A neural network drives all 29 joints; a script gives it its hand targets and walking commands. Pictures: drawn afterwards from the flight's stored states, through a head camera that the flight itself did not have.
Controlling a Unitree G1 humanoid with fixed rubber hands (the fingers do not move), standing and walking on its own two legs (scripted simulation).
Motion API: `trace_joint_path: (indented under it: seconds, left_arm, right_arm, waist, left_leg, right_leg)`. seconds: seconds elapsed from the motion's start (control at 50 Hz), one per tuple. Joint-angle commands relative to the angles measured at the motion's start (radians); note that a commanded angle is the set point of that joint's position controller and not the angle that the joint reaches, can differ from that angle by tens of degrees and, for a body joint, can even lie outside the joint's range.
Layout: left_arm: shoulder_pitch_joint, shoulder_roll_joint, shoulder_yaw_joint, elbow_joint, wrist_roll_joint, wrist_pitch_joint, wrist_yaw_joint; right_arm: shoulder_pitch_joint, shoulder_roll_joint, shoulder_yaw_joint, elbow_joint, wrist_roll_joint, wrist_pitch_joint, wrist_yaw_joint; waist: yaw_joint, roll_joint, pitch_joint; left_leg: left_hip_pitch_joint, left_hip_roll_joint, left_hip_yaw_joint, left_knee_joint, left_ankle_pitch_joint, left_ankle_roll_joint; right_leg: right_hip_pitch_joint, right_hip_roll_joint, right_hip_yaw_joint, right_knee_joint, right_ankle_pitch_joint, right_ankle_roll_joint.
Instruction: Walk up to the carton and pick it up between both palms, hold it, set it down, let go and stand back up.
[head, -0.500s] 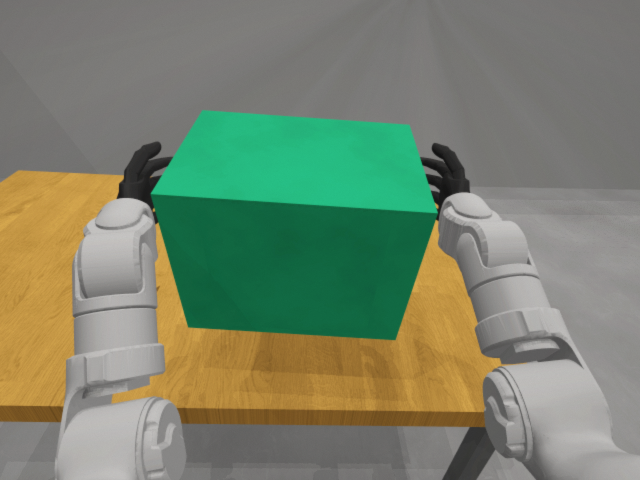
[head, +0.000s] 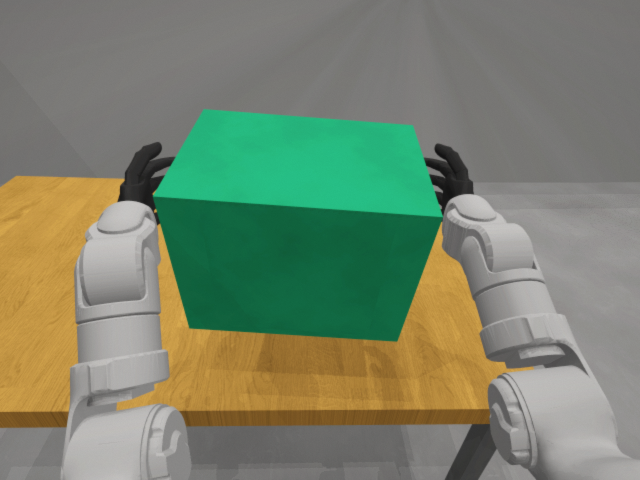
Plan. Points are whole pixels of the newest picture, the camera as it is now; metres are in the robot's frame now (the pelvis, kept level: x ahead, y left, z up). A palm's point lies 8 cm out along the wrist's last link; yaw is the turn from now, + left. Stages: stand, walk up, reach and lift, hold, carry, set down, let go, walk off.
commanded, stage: hold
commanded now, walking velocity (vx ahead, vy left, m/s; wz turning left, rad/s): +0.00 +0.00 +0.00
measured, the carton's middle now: (301, 226) +0.40 -0.01 +0.20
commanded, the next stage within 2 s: none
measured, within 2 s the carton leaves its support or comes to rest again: neither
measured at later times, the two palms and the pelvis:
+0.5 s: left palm (138, 207) +0.36 +0.18 +0.25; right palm (453, 202) +0.36 -0.19 +0.25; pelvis +0.00 +0.00 +0.00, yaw +0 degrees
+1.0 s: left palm (140, 206) +0.36 +0.17 +0.26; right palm (456, 202) +0.36 -0.19 +0.25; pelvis +0.00 +0.00 +0.00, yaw +0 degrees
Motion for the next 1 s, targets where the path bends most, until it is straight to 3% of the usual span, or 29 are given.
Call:
trace_joint_path:
  seconds: [0.0,0.06,0.12,0.24,0.32,0.34,0.38,0.42,0.48,0.5,0.54,0.58,0.6,0.68,0.7,0.72,0.74,0.82,0.86,0.88,0.98]
  left_arm:
    - [-0.725,-0.436,-0.395,-0.065,-0.183,-0.064,-0.178]
    - [-0.724,-0.444,-0.399,-0.071,-0.184,-0.062,-0.184]
    - [-0.754,-0.438,-0.409,-0.082,-0.191,-0.071,-0.183]
    - [-0.767,-0.448,-0.399,-0.051,-0.195,-0.082,-0.189]
    - [-0.775,-0.447,-0.404,-0.06,-0.196,-0.087,-0.177]
    - [-0.769,-0.452,-0.423,-0.088,-0.207,-0.088,-0.179]
    - [-0.767,-0.451,-0.409,-0.066,-0.192,-0.079,-0.181]
    - [-0.742,-0.447,-0.4,-0.077,-0.193,-0.079,-0.18]
    - [-0.723,-0.452,-0.417,-0.097,-0.196,-0.072,-0.177]
    - [-0.71,-0.442,-0.403,-0.08,-0.195,-0.067,-0.181]
    - [-0.718,-0.447,-0.418,-0.12,-0.193,-0.066,-0.182]
    - [-0.729,-0.456,-0.429,-0.126,-0.203,-0.066,-0.18]
    - [-0.73,-0.452,-0.419,-0.119,-0.196,-0.066,-0.176]
    - [-0.764,-0.456,-0.413,-0.079,-0.189,-0.073,-0.174]
    - [-0.756,-0.464,-0.413,-0.08,-0.192,-0.074,-0.172]
    - [-0.753,-0.458,-0.413,-0.054,-0.188,-0.073,-0.17]
    - [-0.762,-0.464,-0.409,-0.065,-0.191,-0.077,-0.169]
    - [-0.755,-0.467,-0.442,-0.09,-0.218,-0.082,-0.169]
    - [-0.756,-0.445,-0.408,-0.063,-0.203,-0.078,-0.174]
    - [-0.736,-0.437,-0.394,-0.049,-0.195,-0.076,-0.179]
    - [-0.73,-0.441,-0.406,-0.081,-0.194,-0.072,-0.176]
  right_arm:
    - [-0.777,0.543,0.239,-0.339,0.168,-0.069,0.201]
    - [-0.78,0.54,0.236,-0.331,0.172,-0.073,0.202]
    - [-0.765,0.541,0.227,-0.298,0.169,-0.068,0.199]
    - [-0.813,0.565,0.235,-0.328,0.165,-0.075,0.198]
    - [-0.794,0.559,0.239,-0.302,0.179,-0.073,0.197]
    - [-0.776,0.569,0.246,-0.326,0.179,-0.077,0.194]
    - [-0.779,0.551,0.235,-0.301,0.178,-0.071,0.197]
    - [-0.808,0.558,0.261,-0.352,0.194,-0.079,0.196]
    - [-0.773,0.526,0.249,-0.354,0.196,-0.071,0.19]
    - [-0.775,0.528,0.254,-0.366,0.193,-0.069,0.188]
    - [-0.736,0.515,0.24,-0.352,0.191,-0.064,0.19]
    - [-0.76,0.518,0.241,-0.374,0.191,-0.066,0.196]
    - [-0.772,0.524,0.25,-0.368,0.196,-0.067,0.2]
    - [-0.783,0.541,0.228,-0.312,0.17,-0.069,0.211]
    - [-0.811,0.554,0.242,-0.345,0.174,-0.078,0.215]
    - [-0.804,0.546,0.232,-0.323,0.169,-0.076,0.214]
    - [-0.822,0.563,0.242,-0.332,0.174,-0.082,0.215]
    - [-0.79,0.554,0.248,-0.35,0.184,-0.079,0.202]
    - [-0.784,0.543,0.238,-0.318,0.175,-0.067,0.198]
    - [-0.799,0.558,0.247,-0.341,0.175,-0.07,0.196]
    - [-0.791,0.549,0.262,-0.365,0.199,-0.07,0.19]
  waist:
    - [-0.007,0.01,-0.326]
    - [-0.001,0.034,-0.339]
    - [-0.02,0.046,-0.332]
    - [-0.001,0.02,-0.348]
    - [-0.005,0.04,-0.349]
    - [-0.021,0.038,-0.382]
    - [-0.016,0.055,-0.336]
    - [0.007,0.025,-0.377]
    - [-0.015,0.049,-0.372]
    - [-0.014,0.019,-0.363]
    - [-0.031,0.048,-0.35]
    - [-0.025,0.054,-0.353]
    - [-0.007,0.062,-0.346]
    - [-0.006,0.045,-0.305]
    - [0.012,0.038,-0.339]
    - [-0.001,0.039,-0.321]
    - [0.012,0.034,-0.341]
    - [-0.023,0.036,-0.39]
    - [-0.02,0.013,-0.354]
    - [-0.003,-0.007,-0.353]
    - [0.0,0.023,-0.374]
  left_leg:
    - [0.006,-0.038,0.023,-0.045,0.148,-0.013]
    - [-0.005,-0.035,0.025,-0.047,0.147,-0.02]
    - [0.003,-0.035,0.023,-0.043,0.152,-0.028]
    - [-0.017,-0.035,0.018,-0.056,0.107,-0.011]
    - [0.015,-0.038,0.017,-0.037,0.169,-0.023]
    - [0.026,-0.038,0.018,-0.029,0.188,-0.026]
    - [0.008,-0.034,0.018,-0.041,0.174,-0.031]
    - [0.025,-0.039,0.016,-0.026,0.22,-0.021]
    - [0.049,-0.036,0.014,-0.014,0.265,-0.042]
    - [0.042,-0.041,0.016,-0.018,0.247,-0.031]
    - [0.047,-0.034,0.015,-0.02,0.246,-0.046]
    - [0.03,-0.032,0.013,-0.024,0.228,-0.045]
    - [0.025,-0.034,0.012,-0.026,0.22,-0.041]
    - [-0.019,-0.025,0.014,-0.062,0.113,-0.023]
    - [-0.016,-0.025,0.013,-0.056,0.126,-0.018]
    - [-0.017,-0.027,0.015,-0.06,0.108,-0.017]
    - [-0.014,-0.027,0.014,-0.055,0.13,-0.015]
    - [0.042,-0.034,0.014,-0.023,0.209,-0.029]
    - [0.026,-0.036,0.014,-0.037,0.177,-0.023]
    - [0.01,-0.042,0.017,-0.039,0.16,-0.01]
    - [0.029,-0.04,0.018,-0.02,0.224,-0.023]
  right_leg:
    - [0.168,0.029,0.012,0.001,0.151,0.02]
    - [0.181,0.028,0.016,0.004,0.137,0.013]
    - [0.166,0.025,0.016,0.007,0.148,0.016]
    - [0.178,0.026,0.014,0.005,0.122,0.021]
    - [0.162,0.026,0.014,0.009,0.158,0.021]
    - [0.181,0.026,0.015,0.015,0.191,0.025]
    - [0.168,0.029,0.013,0.009,0.155,0.017]
    - [0.196,0.032,0.011,0.013,0.203,0.021]
    - [0.195,0.039,0.009,0.015,0.223,0.016]
    - [0.194,0.034,0.011,0.007,0.222,0.022]
    - [0.183,0.037,0.008,0.013,0.213,0.015]
    - [0.18,0.036,0.01,0.009,0.186,0.01]
    - [0.179,0.034,0.01,0.009,0.174,0.008]
    - [0.152,0.033,0.012,0.003,0.095,0.01]
    - [0.165,0.032,0.013,0.007,0.104,0.01]
    - [0.151,0.03,0.016,0.001,0.098,0.011]
    - [0.16,0.031,0.014,0.007,0.114,0.012]
    - [0.176,0.032,0.018,0.014,0.21,0.018]
    - [0.166,0.032,0.015,0.003,0.175,0.022]
    - [0.177,0.025,0.019,-0.002,0.176,0.028]
    - [0.185,0.032,0.015,0.009,0.209,0.022]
